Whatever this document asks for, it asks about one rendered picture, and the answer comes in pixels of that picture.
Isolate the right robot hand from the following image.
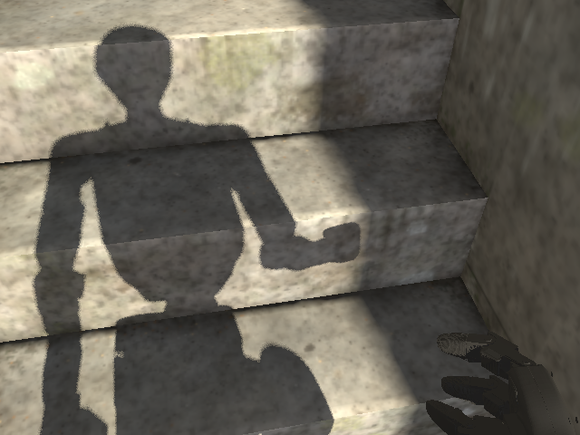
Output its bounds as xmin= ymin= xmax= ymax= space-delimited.
xmin=426 ymin=332 xmax=578 ymax=435

